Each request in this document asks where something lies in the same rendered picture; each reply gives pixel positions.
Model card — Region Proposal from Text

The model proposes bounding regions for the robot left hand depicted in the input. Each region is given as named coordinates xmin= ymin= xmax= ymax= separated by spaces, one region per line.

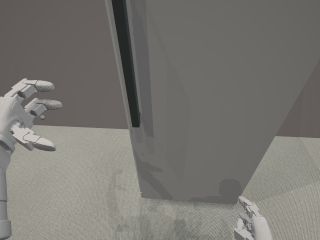
xmin=0 ymin=78 xmax=63 ymax=152

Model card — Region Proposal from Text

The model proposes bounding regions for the handle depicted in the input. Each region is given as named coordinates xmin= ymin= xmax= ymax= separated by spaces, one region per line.
xmin=111 ymin=0 xmax=141 ymax=128

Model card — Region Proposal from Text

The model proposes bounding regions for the fridge door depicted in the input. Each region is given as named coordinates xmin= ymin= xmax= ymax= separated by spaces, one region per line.
xmin=107 ymin=0 xmax=320 ymax=205

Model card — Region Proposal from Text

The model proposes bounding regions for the robot left forearm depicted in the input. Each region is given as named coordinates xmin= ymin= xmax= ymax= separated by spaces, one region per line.
xmin=0 ymin=133 xmax=16 ymax=240

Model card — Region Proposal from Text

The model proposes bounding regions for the robot right hand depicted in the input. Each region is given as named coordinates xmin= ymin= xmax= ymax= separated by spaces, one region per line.
xmin=234 ymin=196 xmax=273 ymax=240

